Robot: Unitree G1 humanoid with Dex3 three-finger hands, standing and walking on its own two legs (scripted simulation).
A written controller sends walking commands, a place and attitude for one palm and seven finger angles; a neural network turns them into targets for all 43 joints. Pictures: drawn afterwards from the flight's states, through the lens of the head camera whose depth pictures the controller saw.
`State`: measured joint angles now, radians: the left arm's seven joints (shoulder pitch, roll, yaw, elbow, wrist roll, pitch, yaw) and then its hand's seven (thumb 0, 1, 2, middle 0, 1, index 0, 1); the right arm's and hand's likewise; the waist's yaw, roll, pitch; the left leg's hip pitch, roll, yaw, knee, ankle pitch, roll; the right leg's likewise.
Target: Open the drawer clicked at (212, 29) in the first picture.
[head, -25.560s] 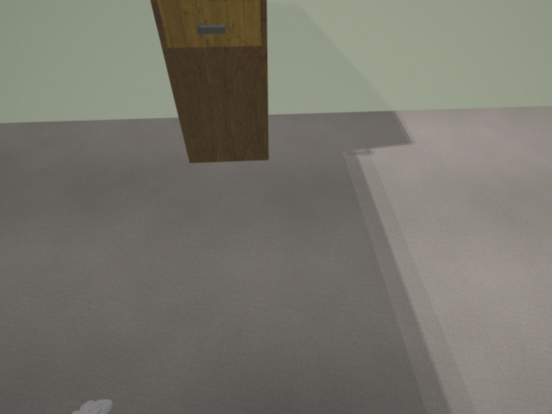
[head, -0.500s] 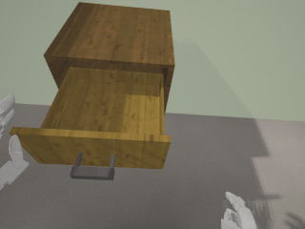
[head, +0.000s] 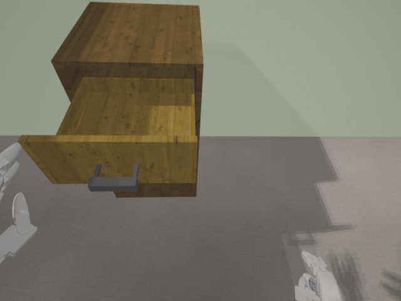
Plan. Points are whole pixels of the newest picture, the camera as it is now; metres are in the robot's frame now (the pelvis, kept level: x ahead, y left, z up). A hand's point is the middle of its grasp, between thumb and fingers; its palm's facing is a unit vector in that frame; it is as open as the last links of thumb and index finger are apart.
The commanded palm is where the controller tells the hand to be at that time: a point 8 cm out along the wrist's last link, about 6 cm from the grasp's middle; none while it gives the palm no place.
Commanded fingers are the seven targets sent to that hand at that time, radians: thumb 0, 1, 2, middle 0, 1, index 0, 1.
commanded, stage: stop stepping back and stand still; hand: left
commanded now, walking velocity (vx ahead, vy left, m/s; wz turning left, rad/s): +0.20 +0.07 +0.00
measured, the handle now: (115, 176) +0.40 +0.23 -0.04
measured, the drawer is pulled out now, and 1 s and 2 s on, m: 0.30 0.30 0.30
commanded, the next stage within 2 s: let the arm hang, fingers relaxed in 1.22 s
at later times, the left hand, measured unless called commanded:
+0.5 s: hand out of the picture +0.09 +0.25 +0.16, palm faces +0.42 -0.80 -0.42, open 7.4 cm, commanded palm +0.03 +0.29 +0.18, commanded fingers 0.00 0.90 0.90 -0.20 -0.30 -0.20 -0.30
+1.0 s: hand out of the picture +0.11 +0.23 +0.16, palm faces +0.37 -0.81 -0.45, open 7.4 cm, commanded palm +0.05 +0.27 +0.18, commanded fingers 0.00 0.90 0.90 -0.20 -0.30 -0.20 -0.30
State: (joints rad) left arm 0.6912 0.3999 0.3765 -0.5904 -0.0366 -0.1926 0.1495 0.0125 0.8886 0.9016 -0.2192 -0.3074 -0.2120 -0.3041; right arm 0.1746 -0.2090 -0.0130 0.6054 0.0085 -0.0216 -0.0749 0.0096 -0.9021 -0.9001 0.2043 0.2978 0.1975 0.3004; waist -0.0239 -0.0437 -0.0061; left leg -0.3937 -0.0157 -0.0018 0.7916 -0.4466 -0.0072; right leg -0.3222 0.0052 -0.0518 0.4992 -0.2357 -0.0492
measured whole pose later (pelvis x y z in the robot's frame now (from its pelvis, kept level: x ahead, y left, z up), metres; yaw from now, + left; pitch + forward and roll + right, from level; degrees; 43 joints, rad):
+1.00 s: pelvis -0.07 -0.01 +0.00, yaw +2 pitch -1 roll -1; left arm 0.65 0.39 0.36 -0.59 -0.04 -0.19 0.16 0.02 0.89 0.90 -0.21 -0.31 -0.21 -0.30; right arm 0.19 -0.20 0.00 0.60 0.02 -0.09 -0.04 0.01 -0.90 -0.90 0.20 0.30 0.20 0.30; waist -0.01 -0.02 0.05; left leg -0.25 0.02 0.02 0.49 -0.22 0.01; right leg -0.18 0.05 -0.06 0.45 -0.25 -0.05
